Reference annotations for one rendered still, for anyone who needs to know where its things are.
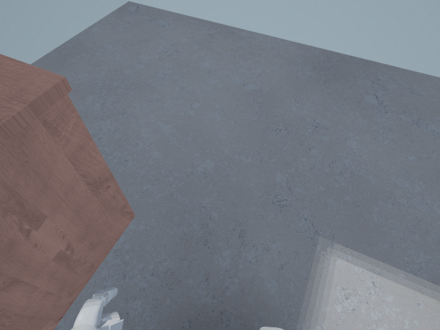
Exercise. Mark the left robot hand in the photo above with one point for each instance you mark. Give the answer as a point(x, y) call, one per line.
point(91, 311)

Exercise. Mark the table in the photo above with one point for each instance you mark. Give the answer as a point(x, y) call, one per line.
point(61, 209)

